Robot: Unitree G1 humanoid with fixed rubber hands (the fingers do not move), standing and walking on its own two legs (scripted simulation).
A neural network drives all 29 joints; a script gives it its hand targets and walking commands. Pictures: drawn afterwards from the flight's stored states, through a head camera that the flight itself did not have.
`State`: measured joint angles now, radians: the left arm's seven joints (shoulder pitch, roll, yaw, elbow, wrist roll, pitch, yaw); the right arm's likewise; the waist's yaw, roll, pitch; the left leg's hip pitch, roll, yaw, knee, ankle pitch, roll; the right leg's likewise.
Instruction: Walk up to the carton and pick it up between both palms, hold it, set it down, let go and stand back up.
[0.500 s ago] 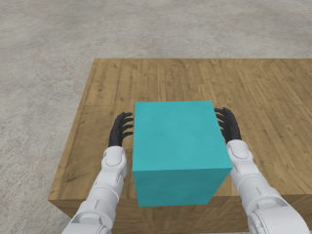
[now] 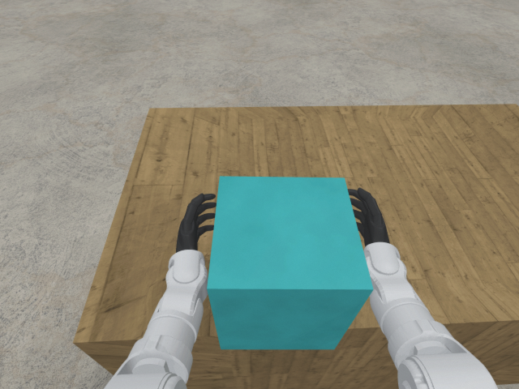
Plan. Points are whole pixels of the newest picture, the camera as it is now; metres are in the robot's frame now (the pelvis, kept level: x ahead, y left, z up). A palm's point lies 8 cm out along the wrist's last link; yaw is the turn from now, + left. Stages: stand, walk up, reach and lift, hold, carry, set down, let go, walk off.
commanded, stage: reach and lift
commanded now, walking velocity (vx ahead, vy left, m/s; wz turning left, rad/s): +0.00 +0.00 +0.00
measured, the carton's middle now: (279, 267) +0.34 -0.01 -0.02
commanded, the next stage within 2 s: none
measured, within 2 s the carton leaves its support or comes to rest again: leaves its support in 0.16 s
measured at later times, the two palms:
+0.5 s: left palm (181, 231) +0.35 +0.15 +0.07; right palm (373, 225) +0.36 -0.15 +0.08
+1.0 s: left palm (164, 214) +0.34 +0.16 +0.13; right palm (372, 212) +0.36 -0.14 +0.12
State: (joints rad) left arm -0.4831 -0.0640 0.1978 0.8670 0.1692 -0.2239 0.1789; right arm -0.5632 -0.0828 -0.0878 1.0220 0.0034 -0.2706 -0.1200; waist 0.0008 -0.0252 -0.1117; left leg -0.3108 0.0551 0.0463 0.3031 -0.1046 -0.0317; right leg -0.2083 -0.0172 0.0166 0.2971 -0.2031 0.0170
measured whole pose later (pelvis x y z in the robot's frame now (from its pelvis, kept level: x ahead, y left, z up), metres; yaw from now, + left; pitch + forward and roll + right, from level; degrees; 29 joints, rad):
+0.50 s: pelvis -0.01 +0.00 +0.00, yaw +0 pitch +6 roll +0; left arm -0.49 -0.06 0.20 0.74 0.16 -0.10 0.17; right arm -0.58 -0.07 -0.08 0.94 0.07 -0.17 -0.13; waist 0.00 -0.03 -0.15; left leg -0.31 0.06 0.05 0.30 -0.09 -0.03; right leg -0.21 -0.02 0.02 0.29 -0.19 0.02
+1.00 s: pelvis -0.02 +0.01 +0.00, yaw +0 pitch +4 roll -1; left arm -0.49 -0.06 0.20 0.35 0.19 0.31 0.12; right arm -0.60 -0.07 -0.06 0.68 0.15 0.11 -0.15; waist -0.01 -0.03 -0.12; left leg -0.30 0.06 0.05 0.31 -0.08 -0.03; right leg -0.18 -0.02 0.02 0.27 -0.16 0.03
